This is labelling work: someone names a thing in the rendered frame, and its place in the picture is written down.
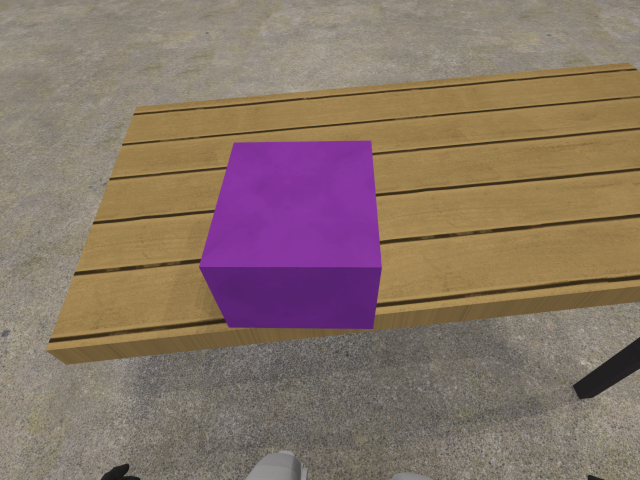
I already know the table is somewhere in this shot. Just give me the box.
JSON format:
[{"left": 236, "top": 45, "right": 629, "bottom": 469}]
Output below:
[{"left": 46, "top": 63, "right": 640, "bottom": 399}]

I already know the left robot thigh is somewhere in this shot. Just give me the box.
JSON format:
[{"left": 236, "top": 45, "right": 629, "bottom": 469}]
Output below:
[{"left": 245, "top": 453, "right": 308, "bottom": 480}]

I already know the carton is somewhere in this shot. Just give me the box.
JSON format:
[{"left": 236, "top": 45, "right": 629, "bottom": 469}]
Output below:
[{"left": 199, "top": 141, "right": 382, "bottom": 329}]

